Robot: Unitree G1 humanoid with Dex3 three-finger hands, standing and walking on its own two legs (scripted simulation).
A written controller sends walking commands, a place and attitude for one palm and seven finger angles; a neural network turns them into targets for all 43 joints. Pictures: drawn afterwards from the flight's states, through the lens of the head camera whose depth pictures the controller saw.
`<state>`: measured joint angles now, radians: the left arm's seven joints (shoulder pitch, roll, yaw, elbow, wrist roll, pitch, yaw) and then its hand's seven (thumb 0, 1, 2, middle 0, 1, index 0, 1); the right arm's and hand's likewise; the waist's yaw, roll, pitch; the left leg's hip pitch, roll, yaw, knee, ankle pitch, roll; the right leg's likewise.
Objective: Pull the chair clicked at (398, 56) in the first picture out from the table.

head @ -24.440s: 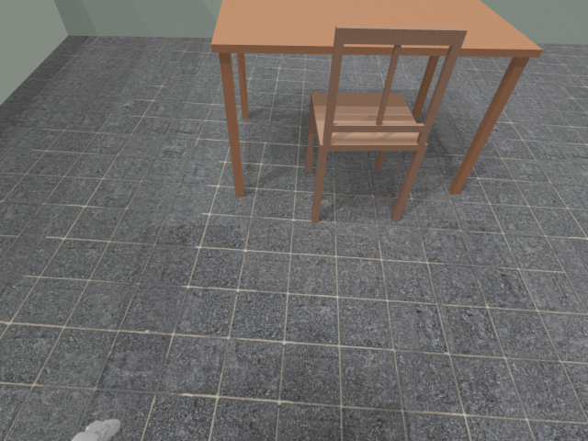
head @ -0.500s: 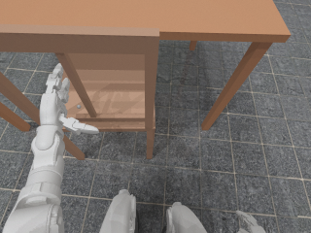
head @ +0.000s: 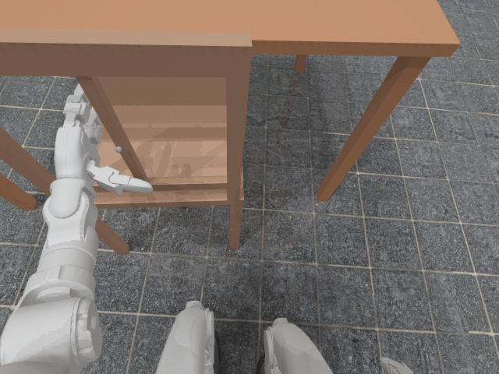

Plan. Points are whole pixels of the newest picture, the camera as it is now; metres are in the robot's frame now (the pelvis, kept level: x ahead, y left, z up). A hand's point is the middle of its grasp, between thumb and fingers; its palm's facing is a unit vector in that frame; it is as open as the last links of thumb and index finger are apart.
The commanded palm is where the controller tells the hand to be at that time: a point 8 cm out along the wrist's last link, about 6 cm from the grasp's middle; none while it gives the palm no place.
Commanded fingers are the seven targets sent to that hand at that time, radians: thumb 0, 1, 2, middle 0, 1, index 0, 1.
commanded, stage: push the fingers through the gap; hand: left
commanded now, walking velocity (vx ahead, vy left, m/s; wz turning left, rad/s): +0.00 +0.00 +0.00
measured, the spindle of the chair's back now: (120, 140) +0.48 +0.21 +0.03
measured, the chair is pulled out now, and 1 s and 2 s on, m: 0.00 0.00 0.01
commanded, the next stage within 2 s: hook a spindle and tug to test in 0.18 s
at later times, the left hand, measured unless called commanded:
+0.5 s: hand (120, 151) +0.45 +0.20 +0.03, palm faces +0.09 -1.00 -0.04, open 16.4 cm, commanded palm +0.43 +0.24 +0.03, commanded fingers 0.00 -0.50 0.30 -0.27 -0.74 -0.27 -0.74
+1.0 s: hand (126, 153) +0.45 +0.19 +0.03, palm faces +0.09 -0.99 -0.05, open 8.3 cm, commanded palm +0.42 +0.24 +0.03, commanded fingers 0.00 0.73 0.83 -0.50 -1.45 -0.50 -1.45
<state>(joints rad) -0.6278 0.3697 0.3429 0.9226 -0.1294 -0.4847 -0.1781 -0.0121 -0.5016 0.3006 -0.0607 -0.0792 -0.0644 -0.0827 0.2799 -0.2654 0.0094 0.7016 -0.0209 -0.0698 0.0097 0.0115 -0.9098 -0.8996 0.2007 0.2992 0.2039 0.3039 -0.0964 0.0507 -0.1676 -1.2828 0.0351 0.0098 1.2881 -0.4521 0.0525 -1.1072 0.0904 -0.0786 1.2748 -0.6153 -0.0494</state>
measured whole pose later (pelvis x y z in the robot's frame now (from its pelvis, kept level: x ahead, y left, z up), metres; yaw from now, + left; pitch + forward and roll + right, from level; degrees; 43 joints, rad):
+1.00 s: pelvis +0.00 -0.01 +0.00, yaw +0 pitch +25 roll -3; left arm -0.60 0.35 0.32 0.92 -0.13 -0.50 -0.16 0.00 0.20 0.60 -0.47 -1.37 -0.48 -1.38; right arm 0.28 -0.26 0.01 0.70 -0.02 -0.05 0.02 0.01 -0.91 -0.90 0.20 0.30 0.20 0.30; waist -0.09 0.04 -0.17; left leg -1.25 0.04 0.01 1.27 -0.46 0.04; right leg -1.08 0.09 -0.08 1.27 -0.62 -0.06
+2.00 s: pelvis +0.03 +0.00 +0.05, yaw +0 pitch +19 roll -3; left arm -0.41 0.28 0.19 0.66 -0.07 -0.25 0.02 0.01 0.76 0.81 -0.41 -1.32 -0.40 -1.45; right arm 0.22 -0.24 0.00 0.62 0.04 0.07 -0.03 0.01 -0.91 -0.90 0.20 0.30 0.20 0.30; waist -0.07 0.05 -0.07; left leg -0.98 0.02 0.03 1.09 -0.44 0.05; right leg -0.82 0.09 -0.04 1.06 -0.58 -0.04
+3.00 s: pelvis -0.03 +0.00 +0.12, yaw -1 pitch +4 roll -2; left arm -0.48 0.18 -0.03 1.01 -0.10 -0.19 0.12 -0.01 0.76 0.78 -0.22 -1.08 -0.50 -1.45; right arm 0.18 -0.31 -0.03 0.73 0.07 0.09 -0.12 0.01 -0.91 -0.90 0.20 0.30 0.20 0.30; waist -0.08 0.05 0.11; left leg -0.49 0.02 0.06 0.51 -0.10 0.04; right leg -0.37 0.08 -0.01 0.52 -0.23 -0.02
